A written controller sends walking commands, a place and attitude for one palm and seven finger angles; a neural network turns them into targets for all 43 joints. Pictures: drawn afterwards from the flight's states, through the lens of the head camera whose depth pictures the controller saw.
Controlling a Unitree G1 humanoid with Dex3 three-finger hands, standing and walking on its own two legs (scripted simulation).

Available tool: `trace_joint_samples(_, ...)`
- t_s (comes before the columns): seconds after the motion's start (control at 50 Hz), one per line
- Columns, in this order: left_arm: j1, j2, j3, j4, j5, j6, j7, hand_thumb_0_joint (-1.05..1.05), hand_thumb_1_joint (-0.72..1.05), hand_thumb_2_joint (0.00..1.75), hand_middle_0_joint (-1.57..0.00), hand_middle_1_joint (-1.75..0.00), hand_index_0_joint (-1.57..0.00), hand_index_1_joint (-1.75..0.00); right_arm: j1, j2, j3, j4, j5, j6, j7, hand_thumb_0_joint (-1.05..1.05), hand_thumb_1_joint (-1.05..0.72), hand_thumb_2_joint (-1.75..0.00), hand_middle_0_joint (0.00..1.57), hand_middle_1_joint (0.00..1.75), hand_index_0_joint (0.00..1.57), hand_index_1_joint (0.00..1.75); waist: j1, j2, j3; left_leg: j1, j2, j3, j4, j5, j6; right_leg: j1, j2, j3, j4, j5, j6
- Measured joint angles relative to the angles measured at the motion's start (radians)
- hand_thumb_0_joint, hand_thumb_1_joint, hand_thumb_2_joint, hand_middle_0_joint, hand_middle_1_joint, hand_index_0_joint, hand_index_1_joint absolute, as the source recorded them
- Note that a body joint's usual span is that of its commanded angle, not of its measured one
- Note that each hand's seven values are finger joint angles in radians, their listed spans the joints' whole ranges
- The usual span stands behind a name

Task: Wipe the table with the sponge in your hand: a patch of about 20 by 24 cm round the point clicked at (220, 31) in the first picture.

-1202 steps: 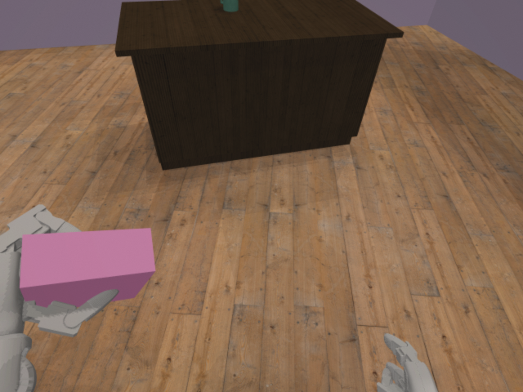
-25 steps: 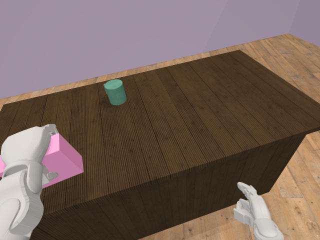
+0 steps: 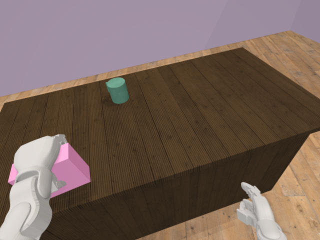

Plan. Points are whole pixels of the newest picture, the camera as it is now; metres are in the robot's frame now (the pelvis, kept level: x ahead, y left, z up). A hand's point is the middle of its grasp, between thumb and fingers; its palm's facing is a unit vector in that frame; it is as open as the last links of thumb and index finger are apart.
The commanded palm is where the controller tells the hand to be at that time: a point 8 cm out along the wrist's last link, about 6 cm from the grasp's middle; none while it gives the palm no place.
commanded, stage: move the sponge above the wiping area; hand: left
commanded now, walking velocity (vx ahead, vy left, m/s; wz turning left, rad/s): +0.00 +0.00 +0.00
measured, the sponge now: (58, 176) +0.22 +0.31 +0.05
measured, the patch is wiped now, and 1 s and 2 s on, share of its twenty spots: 0.00 0.00 0.00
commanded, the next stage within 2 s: none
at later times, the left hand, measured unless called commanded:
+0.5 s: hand (69, 169) +0.24 +0.28 +0.07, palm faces -0.05 -0.14 -0.99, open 9.1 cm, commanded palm +0.22 +0.28 +0.16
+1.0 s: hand (74, 161) +0.26 +0.28 +0.07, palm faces -0.03 -0.09 -1.00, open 9.1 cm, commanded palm +0.24 +0.28 +0.14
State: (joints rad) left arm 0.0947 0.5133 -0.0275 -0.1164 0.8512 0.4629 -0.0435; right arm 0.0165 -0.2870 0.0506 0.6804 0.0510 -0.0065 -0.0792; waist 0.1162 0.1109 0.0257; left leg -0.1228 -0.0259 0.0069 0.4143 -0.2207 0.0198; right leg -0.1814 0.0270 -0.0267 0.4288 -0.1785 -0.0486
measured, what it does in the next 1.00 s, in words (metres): stands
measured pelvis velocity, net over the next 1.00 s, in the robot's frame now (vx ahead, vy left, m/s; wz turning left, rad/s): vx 0.02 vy -0.01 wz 0.00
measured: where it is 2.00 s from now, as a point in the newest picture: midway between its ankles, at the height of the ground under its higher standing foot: outside the picture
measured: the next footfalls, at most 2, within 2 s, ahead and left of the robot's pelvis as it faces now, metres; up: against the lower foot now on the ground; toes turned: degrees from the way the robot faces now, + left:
none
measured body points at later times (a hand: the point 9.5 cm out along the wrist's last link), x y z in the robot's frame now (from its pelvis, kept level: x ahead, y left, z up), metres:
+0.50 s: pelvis +0.01 +0.01 +0.00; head +0.00 -0.03 +0.45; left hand +0.23 +0.28 +0.13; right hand +0.27 -0.18 -0.08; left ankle +0.01 +0.11 -0.74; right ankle +0.04 -0.09 -0.74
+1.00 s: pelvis +0.02 -0.01 +0.00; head +0.01 -0.04 +0.45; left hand +0.26 +0.28 +0.12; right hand +0.26 -0.21 -0.08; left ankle +0.01 +0.11 -0.74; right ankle +0.04 -0.09 -0.74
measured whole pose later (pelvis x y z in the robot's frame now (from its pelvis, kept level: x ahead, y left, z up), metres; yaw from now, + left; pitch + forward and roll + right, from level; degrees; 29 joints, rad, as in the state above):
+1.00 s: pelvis +0.02 -0.01 +0.00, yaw +0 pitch -2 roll +0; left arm 0.05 0.46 -0.10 -0.02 0.93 0.36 0.02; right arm 0.02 -0.27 0.04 0.69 0.04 0.01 -0.08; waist 0.12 0.08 0.01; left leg -0.12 -0.01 0.00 0.40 -0.24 0.01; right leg -0.18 0.04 -0.03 0.41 -0.19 -0.06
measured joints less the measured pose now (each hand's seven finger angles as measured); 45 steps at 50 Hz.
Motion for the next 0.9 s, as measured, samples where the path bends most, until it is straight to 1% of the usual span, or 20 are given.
trace_joint_samples(0.04, -0.003, -0.013, -0.034, 0.000, 0.013, -0.035, -0.016, -0.01, -0.41, 1.05, -0.82, -1.40, -0.82, -1.40, 0.000, -0.001, -0.003, -0.002, -0.006, -0.010, -0.006, 0.01, -0.90, -0.90, 0.20, 0.30, 0.20, 0.30, 0.005, -0.001, 0.003, -0.003, -0.005, -0.003, 0.000, 0.001, 0.004, -0.002, -0.005, -0.003, 0.001, 0.000, 0.003)
trace_joint_samples(0.08, 0.003, -0.020, -0.055, -0.013, 0.027, -0.087, -0.017, -0.01, -0.41, 1.05, -0.82, -1.40, -0.82, -1.40, 0.000, 0.006, -0.003, 0.000, -0.015, -0.017, -0.009, 0.01, -0.90, -0.90, 0.20, 0.30, 0.20, 0.30, 0.013, -0.006, 0.004, 0.000, -0.007, -0.002, -0.003, 0.002, 0.006, 0.000, -0.006, -0.001, -0.002, 0.000, 0.005)
trace_joint_samples(0.14, 0.000, -0.019, -0.066, -0.025, 0.053, -0.149, 0.019, -0.01, -0.41, 1.05, -0.82, -1.39, -0.82, -1.40, 0.004, 0.027, -0.001, 0.006, -0.023, -0.024, -0.010, 0.01, -0.90, -0.90, 0.20, 0.30, 0.20, 0.30, 0.020, -0.017, -0.004, 0.006, -0.005, 0.002, -0.006, -0.002, 0.006, 0.006, -0.004, 0.003, -0.008, 0.000, 0.005)
trace_joint_samples(0.18, -0.015, -0.015, -0.055, -0.013, 0.060, -0.160, 0.051, -0.01, -0.41, 1.05, -0.82, -1.39, -0.82, -1.40, 0.001, 0.041, 0.003, 0.015, -0.022, -0.020, -0.004, 0.01, -0.90, -0.90, 0.20, 0.30, 0.20, 0.30, 0.022, -0.024, -0.010, 0.012, -0.003, 0.005, -0.012, -0.002, 0.005, 0.012, -0.002, 0.007, -0.015, 0.002, 0.004)
trace_joint_samples(0.22, -0.032, -0.014, -0.034, 0.000, 0.056, -0.135, 0.077, -0.01, -0.41, 1.05, -0.82, -1.39, -0.82, -1.40, -0.003, 0.051, 0.006, 0.020, -0.018, -0.012, 0.005, 0.01, -0.90, -0.90, 0.20, 0.30, 0.20, 0.30, 0.021, -0.028, -0.015, 0.015, -0.001, 0.009, -0.016, -0.003, 0.005, 0.014, 0.001, 0.011, -0.021, 0.004, 0.004)
trace_joint_samples(0.28, -0.037, -0.019, 0.001, 0.003, 0.040, -0.066, 0.092, -0.01, -0.41, 1.05, -0.82, -1.39, -0.82, -1.40, -0.011, 0.054, 0.010, 0.021, -0.013, 0.002, 0.022, 0.01, -0.90, -0.90, 0.20, 0.30, 0.20, 0.30, 0.014, -0.025, -0.021, 0.018, -0.001, 0.013, -0.022, -0.002, 0.006, 0.016, 0.001, 0.015, -0.027, 0.007, 0.007)
trace_joint_samples(0.34, -0.025, -0.031, -0.002, -0.007, 0.029, 0.008, 0.068, -0.01, -0.41, 1.06, -0.82, -1.40, -0.82, -1.40, -0.015, 0.041, 0.010, 0.010, -0.006, 0.015, 0.031, 0.01, -0.90, -0.90, 0.21, 0.30, 0.20, 0.30, 0.005, -0.013, -0.023, 0.015, -0.006, 0.009, -0.024, 0.000, 0.010, 0.016, -0.004, 0.012, -0.031, 0.007, 0.012)
trace_joint_samples(0.38, -0.009, -0.042, -0.024, -0.017, 0.028, 0.030, 0.040, -0.01, -0.41, 1.06, -0.82, -1.40, -0.82, -1.40, -0.018, 0.029, 0.009, 0.003, -0.003, 0.021, 0.032, 0.01, -0.90, -0.90, 0.21, 0.30, 0.20, 0.30, 0.003, -0.005, -0.021, 0.013, -0.011, 0.006, -0.025, 0.002, 0.014, 0.014, -0.009, 0.009, -0.030, 0.006, 0.015)
trace_joint_samples(0.42, 0.007, -0.054, -0.058, -0.027, 0.036, 0.028, 0.014, -0.01, -0.41, 1.06, -0.81, -1.40, -0.82, -1.40, -0.017, 0.019, 0.006, -0.004, -0.005, 0.022, 0.030, 0.01, -0.90, -0.90, 0.21, 0.30, 0.20, 0.30, 0.005, -0.001, -0.018, 0.008, -0.015, 0.003, -0.023, 0.001, 0.018, 0.010, -0.014, 0.007, -0.025, 0.003, 0.018)
trace_joint_samples(0.48, 0.016, -0.066, -0.108, -0.029, 0.055, -0.020, -0.002, -0.01, -0.41, 1.06, -0.82, -1.40, -0.82, -1.40, -0.013, 0.014, 0.002, -0.008, -0.014, 0.020, 0.023, 0.01, -0.90, -0.90, 0.20, 0.30, 0.20, 0.30, 0.016, -0.003, -0.012, 0.007, -0.019, 0.001, -0.021, 0.000, 0.020, 0.008, -0.017, 0.005, -0.019, -0.001, 0.019)
trace_joint_samples(0.52, 0.013, -0.065, -0.124, -0.027, 0.072, -0.066, 0.012, -0.01, -0.41, 1.06, -0.82, -1.40, -0.82, -1.40, -0.009, 0.021, 0.002, -0.004, -0.020, 0.014, 0.016, 0.01, -0.90, -0.90, 0.20, 0.30, 0.20, 0.30, 0.025, -0.011, -0.011, 0.007, -0.017, 0.002, -0.018, -0.003, 0.019, 0.007, -0.015, 0.006, -0.015, -0.004, 0.016)
trace_joint_samples(0.56, -0.001, -0.062, -0.124, -0.015, 0.088, -0.103, 0.040, -0.01, -0.41, 1.06, -0.82, -1.39, -0.82, -1.40, -0.005, 0.032, 0.001, 0.004, -0.024, 0.010, 0.014, 0.01, -0.90, -0.90, 0.20, 0.30, 0.20, 0.30, 0.030, -0.020, -0.012, 0.009, -0.014, 0.002, -0.018, -0.004, 0.015, 0.008, -0.012, 0.007, -0.017, -0.004, 0.013)
trace_joint_samples(0.6, -0.014, -0.057, -0.109, -0.008, 0.097, -0.114, 0.070, -0.01, -0.41, 1.06, -0.82, -1.39, -0.82, -1.40, -0.005, 0.044, 0.003, 0.013, -0.024, 0.009, 0.017, 0.01, -0.90, -0.90, 0.20, 0.30, 0.20, 0.30, 0.032, -0.026, -0.014, 0.013, -0.009, 0.005, -0.021, -0.005, 0.011, 0.012, -0.006, 0.010, -0.021, -0.003, 0.009)
trace_joint_samples(0.64, -0.030, -0.057, -0.092, 0.001, 0.094, -0.099, 0.098, -0.01, -0.41, 1.06, -0.82, -1.39, -0.82, -1.40, -0.004, 0.052, 0.004, 0.018, -0.020, 0.009, 0.023, 0.01, -0.90, -0.90, 0.20, 0.30, 0.20, 0.30, 0.029, -0.027, -0.019, 0.015, -0.005, 0.006, -0.023, -0.006, 0.008, 0.014, -0.003, 0.010, -0.025, -0.002, 0.008)
trace_joint_samples(0.7, -0.049, -0.063, -0.070, 0.020, 0.080, -0.039, 0.113, -0.01, -0.41, 1.06, -0.82, -1.40, -0.82, -1.40, -0.012, 0.053, 0.008, 0.026, -0.012, 0.019, 0.033, 0.01, -0.90, -0.90, 0.20, 0.30, 0.20, 0.30, 0.018, -0.022, -0.025, 0.017, -0.003, 0.006, -0.030, -0.004, 0.005, 0.015, 0.000, 0.011, -0.030, 0.000, 0.005)
trace_joint_samples(0.76, -0.054, -0.074, -0.072, 0.035, 0.066, 0.024, 0.093, -0.01, -0.41, 1.06, -0.82, -1.40, -0.82, -1.40, -0.018, 0.043, 0.008, 0.021, -0.004, 0.031, 0.037, 0.01, -0.90, -0.90, 0.21, 0.30, 0.20, 0.30, 0.005, -0.012, -0.028, 0.014, -0.004, 0.003, -0.034, -0.001, 0.004, 0.012, -0.001, 0.008, -0.031, 0.000, 0.005)
trace_joint_samples(0.8, -0.048, -0.077, -0.082, 0.046, 0.062, 0.046, 0.067, -0.01, -0.41, 1.06, -0.82, -1.40, -0.82, -1.40, -0.023, 0.034, 0.010, 0.015, -0.001, 0.039, 0.035, 0.01, -0.90, -0.90, 0.21, 0.30, 0.20, 0.30, -0.001, -0.006, -0.025, 0.012, -0.004, 0.002, -0.033, 0.000, 0.004, 0.007, -0.002, 0.007, -0.027, -0.002, 0.005)
trace_joint_samples(0.84, -0.047, -0.076, -0.097, 0.065, 0.064, 0.045, 0.043, -0.01, -0.41, 1.06, -0.82, -1.40, -0.82, -1.40, -0.024, 0.025, 0.010, 0.009, -0.001, 0.041, 0.029, 0.01, -0.90, -0.90, 0.21, 0.30, 0.20, 0.30, -0.005, -0.004, -0.022, 0.006, -0.004, 0.000, -0.029, -0.001, 0.004, 0.002, -0.002, 0.005, -0.021, -0.005, 0.004)
trace_joint_samples(0.9, -0.044, -0.067, -0.102, 0.083, 0.066, 0.000, 0.025, -0.01, -0.41, 1.06, -0.82, -1.40, -0.82, -1.40, -0.018, 0.018, 0.007, 0.005, -0.007, 0.037, 0.017, 0.01, -0.90, -0.90, 0.21, 0.30, 0.20, 0.30, -0.001, -0.012, -0.016, 0.001, -0.001, -0.002, -0.023, -0.005, 0.001, -0.004, 0.001, 0.003, -0.014, -0.009, 0.000)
